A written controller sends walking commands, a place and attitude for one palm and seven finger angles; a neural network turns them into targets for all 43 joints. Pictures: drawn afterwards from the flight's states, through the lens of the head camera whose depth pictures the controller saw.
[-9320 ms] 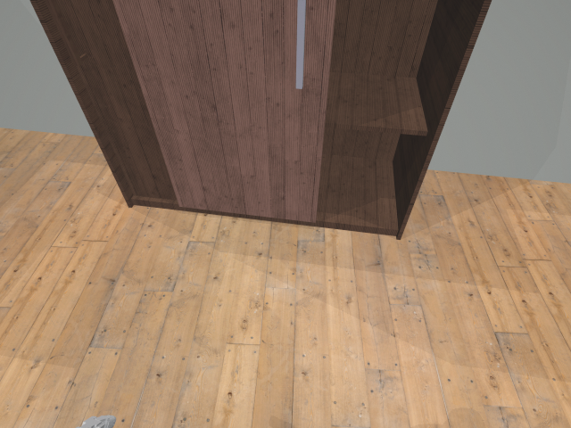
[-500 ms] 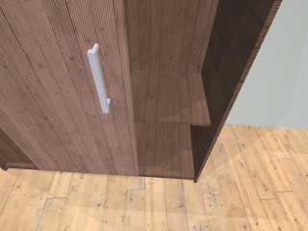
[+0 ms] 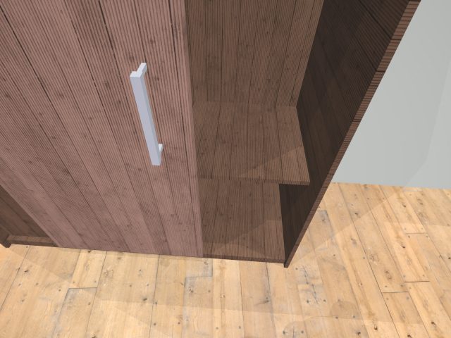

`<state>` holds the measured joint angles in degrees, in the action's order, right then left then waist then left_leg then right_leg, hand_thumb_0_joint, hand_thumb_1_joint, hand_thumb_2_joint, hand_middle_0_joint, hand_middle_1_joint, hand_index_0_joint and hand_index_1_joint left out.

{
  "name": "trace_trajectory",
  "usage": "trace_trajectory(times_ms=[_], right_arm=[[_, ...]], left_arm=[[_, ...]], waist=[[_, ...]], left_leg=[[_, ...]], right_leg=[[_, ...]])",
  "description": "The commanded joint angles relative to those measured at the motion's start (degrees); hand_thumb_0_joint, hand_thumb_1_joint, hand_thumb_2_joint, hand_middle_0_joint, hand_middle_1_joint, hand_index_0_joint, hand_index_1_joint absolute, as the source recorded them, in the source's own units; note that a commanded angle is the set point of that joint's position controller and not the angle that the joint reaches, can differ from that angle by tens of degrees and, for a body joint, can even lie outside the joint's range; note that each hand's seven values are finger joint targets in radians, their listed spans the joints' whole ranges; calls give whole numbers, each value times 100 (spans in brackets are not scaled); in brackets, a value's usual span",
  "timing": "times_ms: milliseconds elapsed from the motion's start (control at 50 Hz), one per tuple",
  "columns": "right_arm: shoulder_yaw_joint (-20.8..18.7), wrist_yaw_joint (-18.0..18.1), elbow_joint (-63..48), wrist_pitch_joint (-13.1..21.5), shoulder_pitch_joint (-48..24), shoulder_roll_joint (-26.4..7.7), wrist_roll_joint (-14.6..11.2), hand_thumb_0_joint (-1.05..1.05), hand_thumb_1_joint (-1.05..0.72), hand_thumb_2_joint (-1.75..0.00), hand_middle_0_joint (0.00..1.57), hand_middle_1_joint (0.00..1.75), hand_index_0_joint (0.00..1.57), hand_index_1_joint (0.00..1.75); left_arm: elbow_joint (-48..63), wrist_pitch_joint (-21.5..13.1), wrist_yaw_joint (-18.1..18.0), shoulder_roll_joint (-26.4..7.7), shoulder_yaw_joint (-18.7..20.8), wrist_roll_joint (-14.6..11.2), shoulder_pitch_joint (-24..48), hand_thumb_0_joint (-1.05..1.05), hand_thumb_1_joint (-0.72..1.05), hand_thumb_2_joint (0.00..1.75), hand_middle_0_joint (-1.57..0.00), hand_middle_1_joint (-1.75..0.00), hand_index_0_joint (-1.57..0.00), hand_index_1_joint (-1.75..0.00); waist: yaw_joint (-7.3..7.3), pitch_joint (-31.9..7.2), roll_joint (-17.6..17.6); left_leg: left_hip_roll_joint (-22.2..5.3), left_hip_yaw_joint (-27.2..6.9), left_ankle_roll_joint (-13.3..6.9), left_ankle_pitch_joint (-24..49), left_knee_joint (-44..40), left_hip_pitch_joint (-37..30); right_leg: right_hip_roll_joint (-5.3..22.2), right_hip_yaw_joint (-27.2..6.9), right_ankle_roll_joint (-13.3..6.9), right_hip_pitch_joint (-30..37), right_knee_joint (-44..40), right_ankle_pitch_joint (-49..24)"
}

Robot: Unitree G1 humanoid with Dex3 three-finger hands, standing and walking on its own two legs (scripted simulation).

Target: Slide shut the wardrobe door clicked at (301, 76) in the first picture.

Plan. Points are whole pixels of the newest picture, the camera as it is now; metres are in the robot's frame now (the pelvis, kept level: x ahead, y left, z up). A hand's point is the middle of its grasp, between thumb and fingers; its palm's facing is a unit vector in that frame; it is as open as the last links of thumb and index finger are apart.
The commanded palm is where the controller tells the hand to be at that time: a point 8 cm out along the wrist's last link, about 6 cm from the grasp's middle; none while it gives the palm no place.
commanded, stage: look again from close up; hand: left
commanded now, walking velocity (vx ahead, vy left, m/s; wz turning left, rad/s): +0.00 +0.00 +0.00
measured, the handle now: (150, 119) +0.54 +0.22 +0.08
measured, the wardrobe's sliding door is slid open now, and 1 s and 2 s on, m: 0.38 0.38 0.38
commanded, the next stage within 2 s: shuffle to correct the standing spot in 0.26 s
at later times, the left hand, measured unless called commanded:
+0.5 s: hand out of the picture -0.03 +0.15 -0.18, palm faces +0.09 -0.99 -0.15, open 7.3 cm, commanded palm none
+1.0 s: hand out of the picture +0.09 +0.22 -0.18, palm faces +0.07 -0.97 -0.25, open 7.2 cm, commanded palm none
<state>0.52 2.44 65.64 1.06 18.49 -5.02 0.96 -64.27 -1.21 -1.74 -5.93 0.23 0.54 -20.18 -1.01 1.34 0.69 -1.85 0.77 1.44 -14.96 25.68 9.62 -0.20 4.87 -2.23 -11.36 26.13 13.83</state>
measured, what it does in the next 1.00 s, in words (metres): steps on the spot: right foot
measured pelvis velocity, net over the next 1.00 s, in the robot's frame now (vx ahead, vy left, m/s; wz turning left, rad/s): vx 0.07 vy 0.03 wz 0.01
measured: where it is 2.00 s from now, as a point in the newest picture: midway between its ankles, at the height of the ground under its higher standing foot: outside the picture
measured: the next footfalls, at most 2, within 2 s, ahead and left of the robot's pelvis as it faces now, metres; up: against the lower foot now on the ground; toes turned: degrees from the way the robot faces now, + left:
right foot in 0.98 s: +0.13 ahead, -0.05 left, +0.00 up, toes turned -4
left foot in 1.26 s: +0.10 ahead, +0.18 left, +0.00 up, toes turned +6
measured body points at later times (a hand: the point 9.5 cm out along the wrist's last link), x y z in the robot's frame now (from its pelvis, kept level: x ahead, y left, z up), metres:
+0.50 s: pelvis +0.00 +0.00 +0.00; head +0.00 +0.00 +0.45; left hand -0.03 +0.20 -0.16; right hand -0.02 -0.20 -0.17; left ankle -0.01 +0.14 -0.74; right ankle +0.00 -0.09 -0.74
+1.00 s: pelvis +0.07 +0.03 -0.01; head +0.09 +0.01 +0.44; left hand +0.09 +0.27 -0.16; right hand -0.01 -0.15 -0.18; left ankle -0.01 +0.13 -0.74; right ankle +0.09 -0.05 -0.74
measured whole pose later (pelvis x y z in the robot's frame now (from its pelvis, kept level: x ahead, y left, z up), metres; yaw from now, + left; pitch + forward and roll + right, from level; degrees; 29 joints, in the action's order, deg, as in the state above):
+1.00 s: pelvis +0.07 +0.03 -0.01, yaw +1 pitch +0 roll +2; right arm 0.5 2.3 65.1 1.6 24.7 -4.4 1.2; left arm -60.1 -1.7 -2.1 -8.5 2.7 1.3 -15.1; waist 0.0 2.7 -0.2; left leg 2.9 4.1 -1.9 -22.4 29.4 6.7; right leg 2.3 5.1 -2.4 -18.2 35.1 14.0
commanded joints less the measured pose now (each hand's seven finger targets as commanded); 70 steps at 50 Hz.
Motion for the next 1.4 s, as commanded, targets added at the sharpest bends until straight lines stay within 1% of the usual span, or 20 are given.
trace_trajectory(times_ms=[0, 380, 560, 600, 640, 680, 720, 760, 860, 920, 940, 960, 980, 1000, 1060, 1140, 1200, 1260, 1300, 1380], right_arm=[[-51, 13, -108, 86, 464, -450, -26, 0, -90, -90, 20, 30, 20, 30], [-42, 1, -96, 33, 475, -472, -12, 0, -90, -90, 20, 30, 20, 30], [-141, -93, -398, -83, 472, -439, 59, 0, -90, -90, 20, 30, 20, 30], [-137, -122, -373, -54, 676, -385, 64, 0, -90, -90, 20, 30, 20, 30], [-137, -113, -238, 11, 1083, -417, 56, 0, -90, -90, 20, 30, 20, 30], [-200, -42, -178, 56, 1453, -846, 63, 0, -90, -90, 20, 30, 20, 30], [-155, 15, -222, 82, 1436, -778, 48, 0, -90, -90, 20, 30, 20, 30], [-107, 13, -318, 146, 1198, -641, 49, 0, -90, -90, 20, 30, 20, 30], [-130, 21, -297, 164, 1057, -699, 81, 0, -90, -90, 20, 30, 20, 30], [-107, 50, -239, 145, 888, -636, 14, 0, -90, -90, 20, 30, 20, 30], [-94, 35, -248, 173, 911, -478, -41, 0, -90, -90, 20, 30, 20, 30], [-83, 6, -281, 167, 1011, -378, -85, 0, -90, -90, 20, 30, 20, 30], [-145, 4, -242, 109, 1069, -365, -88, 0, -90, -90, 20, 30, 20, 30], [-163, 21, -282, 7, 821, -315, -80, 0, -90, -90, 20, 30, 20, 30], [-194, 7, -304, -98, 494, -172, -110, 0, -90, -90, 20, 30, 20, 30], [-232, -57, -387, -197, 385, -160, -70, 0, -90, -90, 20, 30, 20, 30], [-245, -70, -287, -183, 549, -288, -50, 0, -90, -90, 20, 30, 20, 30], [-272, -59, -545, -69, 91, -793, 19, 0, -90, -90, 20, 30, 20, 30], [-250, -26, -708, -17, -358, -908, 6, 0, -90, -90, 20, 30, 20, 30], [-228, -46, -775, -36, -469, -947, -25, 0, -90, -90, 20, 30, 20, 30]], left_arm=[[78, -65, -16, -418, 100, 12, -553, 0, 90, 90, -20, -30, -20, -30], [62, -53, -20, -466, 127, 21, -541, 0, 90, 90, -20, -30, -20, -30], [264, 18, -36, -820, 426, 82, -634, 0, 90, 90, -20, -30, -20, -30], [339, 21, -32, -801, 457, 95, -475, 0, 90, 90, -20, -30, -20, -30], [405, 48, 5, -665, 435, 100, -270, 0, 90, 90, -20, -30, -20, -30], [532, 48, 60, -301, 346, 118, -117, 0, 90, 90, -20, -30, -20, -30], [616, -4, 66, -240, 294, 140, 112, 0, 90, 90, -20, -30, -20, -30], [594, -41, 90, -255, 293, 125, 157, 0, 90, 90, -20, -30, -20, -30], [680, -14, 77, -187, 246, 101, 247, 0, 90, 90, -20, -30, -20, -30], [431, -62, 18, -183, 256, 83, -313, 0, 90, 90, -20, -30, -20, -30], [302, -114, -24, -455, 278, 83, -642, 0, 90, 90, -20, -30, -20, -30], [235, -155, -69, -825, 310, 60, -773, 0, 90, 90, -20, -30, -20, -30], [216, -137, -66, -1023, 319, 25, -698, 0, 90, 90, -20, -30, -20, -30], [250, -145, -83, -1013, 337, 9, -617, 0, 90, 90, -20, -30, -20, -30], [369, -104, -163, -867, 286, 76, -219, 0, 90, 90, -20, -30, -20, -30], [525, -10, -154, -1025, 391, 102, 65, 0, 90, 90, -20, -30, -20, -30], [614, 91, -96, -1016, 407, 66, 373, 0, 90, 90, -20, -30, -20, -30], [693, 212, -51, -600, 339, 58, 333, 0, 90, 90, -20, -30, -20, -30], [557, 228, -18, -524, 260, 83, 108, 0, 90, 90, -20, -30, -20, -30], [342, 173, 23, -570, 173, 93, -198, 0, 90, 90, -20, -30, -20, -30]], waist=[[1, 381, -128], [-18, 539, -96], [-93, 791, 669], [36, 747, 462], [186, 683, -262], [278, 774, -1801], [276, 815, -1061], [141, 608, -390], [91, 412, -627], [-221, 266, -238], [-299, 11, 216], [-194, -218, 761], [-82, -227, 899], [-162, -219, 1464], [-85, -8, 685], [13, -252, 614], [203, 2, 528], [-18, 334, -1067], [-166, 330, -994], [-196, 294, -435]], left_leg=[[-324, -303, -248, 716, -492, 412], [-228, -205, -221, 311, -450, 534], [-55, 178, -229, -536, 854, 1121], [-83, 233, -259, -425, 519, 644], [-69, 19, -342, -355, -210, 188], [-1088, -1488, -947, -506, -1269, 48], [-1414, -1912, -1528, 670, -1301, -362], [-1310, -1490, -1583, 1654, -1126, -323], [-1020, -781, -1448, 2660, -789, -212], [-788, -450, -965, 2424, -164, 342], [-476, -273, -650, 1655, 246, 721], [-96, -62, -372, 116, 530, 1290], [119, 75, -207, -983, 826, 1159], [15, 132, -145, -1586, 1404, 1059], [-72, 8, -86, -1630, 2038, 1207], [32, 263, 17, -813, 1281, 677], [-39, 340, -35, 380, 36, -200], [-1131, -818, -670, 947, -975, 1015], [-1145, -818, -815, 593, -1228, 1121], [-733, -421, -574, -373, -995, 1001]], right_leg=[[581, -676, -75, 22, -584, -513], [622, -777, -103, -16, -713, -25], [1627, -1859, -724, -438, -1459, 1985], [1561, -1558, -695, -883, -1211, 1863], [940, -849, -472, -1058, -283, 1376], [116, 274, -130, -1634, 1551, 1267], [260, -66, -188, -2424, 2973, 1674], [435, -218, -153, -2294, 3227, 1391], [342, -19, -41, -1417, 1864, 1213], [347, -126, 83, 100, 131, -411], [778, -701, 22, 900, -117, -1578], [1651, -1585, -314, 1483, -61, -3194], [2157, -1726, -726, 1209, -55, -4237], [2181, -1800, -955, 882, -161, -4985], [2065, -1380, -1154, 470, -133, -5403], [1704, -1074, -944, -16, -172, -3873], [1299, -826, -491, -898, -31, -1729], [368, -117, 93, -406, 702, 375], [410, -206, 98, -150, 988, 600], [525, -431, 101, 28, 92, -3]])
